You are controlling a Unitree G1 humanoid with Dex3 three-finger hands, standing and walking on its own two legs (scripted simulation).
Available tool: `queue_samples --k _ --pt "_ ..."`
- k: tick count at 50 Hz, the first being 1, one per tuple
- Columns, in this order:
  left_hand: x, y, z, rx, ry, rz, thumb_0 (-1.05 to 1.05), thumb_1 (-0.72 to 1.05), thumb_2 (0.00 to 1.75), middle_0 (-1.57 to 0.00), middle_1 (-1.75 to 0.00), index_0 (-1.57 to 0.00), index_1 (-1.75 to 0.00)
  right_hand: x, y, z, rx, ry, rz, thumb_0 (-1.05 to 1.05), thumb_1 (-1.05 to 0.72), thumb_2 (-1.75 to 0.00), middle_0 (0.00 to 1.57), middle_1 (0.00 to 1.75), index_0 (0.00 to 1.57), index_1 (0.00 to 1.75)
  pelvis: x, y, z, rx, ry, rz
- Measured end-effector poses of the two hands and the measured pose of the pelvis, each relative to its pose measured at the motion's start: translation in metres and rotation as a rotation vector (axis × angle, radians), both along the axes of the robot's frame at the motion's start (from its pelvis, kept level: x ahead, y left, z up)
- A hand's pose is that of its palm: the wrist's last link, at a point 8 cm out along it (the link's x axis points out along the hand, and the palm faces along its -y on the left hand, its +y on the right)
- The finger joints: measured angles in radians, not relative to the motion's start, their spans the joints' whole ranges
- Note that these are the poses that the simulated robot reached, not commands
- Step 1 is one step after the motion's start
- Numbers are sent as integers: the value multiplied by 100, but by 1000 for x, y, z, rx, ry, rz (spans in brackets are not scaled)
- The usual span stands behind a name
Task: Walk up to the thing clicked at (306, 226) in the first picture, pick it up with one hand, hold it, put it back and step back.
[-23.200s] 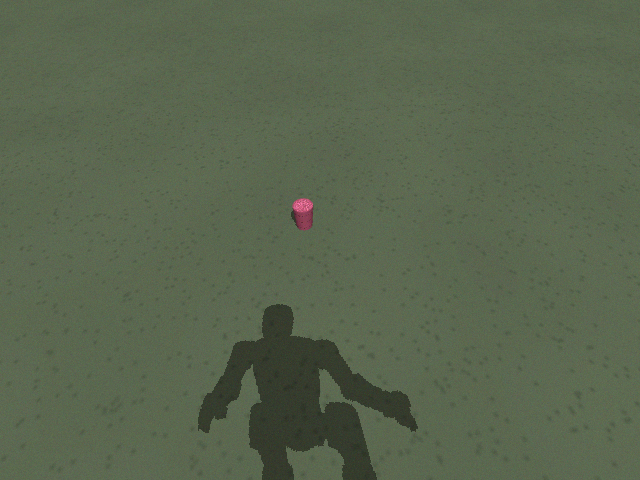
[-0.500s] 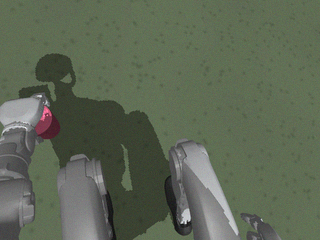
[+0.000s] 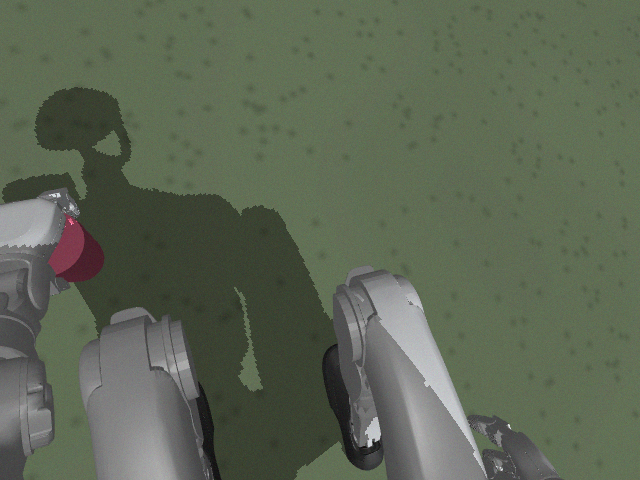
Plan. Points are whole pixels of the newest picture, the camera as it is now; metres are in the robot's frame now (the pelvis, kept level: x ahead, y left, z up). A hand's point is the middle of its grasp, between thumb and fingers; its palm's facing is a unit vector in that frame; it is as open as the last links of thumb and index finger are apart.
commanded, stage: rest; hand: left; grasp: from above
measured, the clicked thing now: (64, 252) +0.42 +0.30 -0.26
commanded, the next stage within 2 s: open in 0.16 s
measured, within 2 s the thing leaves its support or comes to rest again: rests again in 1.62 s
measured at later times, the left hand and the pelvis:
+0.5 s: hand (36, 248) +0.42 +0.31 -0.21, palm faces -0.44 -0.10 -0.89, open 11.7 cm; pelvis -0.01 +0.00 -0.02, yaw -2 degrees
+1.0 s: hand (38, 246) +0.42 +0.31 -0.21, palm faces -0.44 -0.11 -0.89, open 14.5 cm; pelvis +0.00 +0.00 -0.01, yaw -2 degrees
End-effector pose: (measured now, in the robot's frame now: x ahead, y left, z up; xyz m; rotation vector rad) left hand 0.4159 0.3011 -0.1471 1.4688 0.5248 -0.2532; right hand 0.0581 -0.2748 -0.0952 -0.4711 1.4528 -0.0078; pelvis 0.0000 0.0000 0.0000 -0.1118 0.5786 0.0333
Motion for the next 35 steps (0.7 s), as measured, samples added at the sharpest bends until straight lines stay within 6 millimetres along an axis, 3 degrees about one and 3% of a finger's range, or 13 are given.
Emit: queue_samples --k 10,18,24,35 --pt "6 2 0 2 8 10 1 -23 80 -65 -77 -56 -80 11 -2 -10 18 -44 55 0 -90 -89 20 30 20 30 -1 0 -11 -5 -29 -11" --pt "7 5 0 -7 -1 13 0 -25 83 -64 -79 -55 -81 1 1 -13 31 -52 76 0 -89 -89 20 30 20 30 -4 0 -20 -11 -65 -20" --pt "7 10 -3 8 -26 20 0 -26 88 -51 -83 -45 -84 -13 4 -11 29 -36 67 0 -89 -88 20 30 20 30 -6 1 -23 -19 -79 -24" --pt "12 12 -9 13 -27 27 0 -50 104 -22 -90 -17 -94 -27 11 -4 31 3 40 1 -89 -89 20 30 20 30 -4 5 -20 -40 -62 -23"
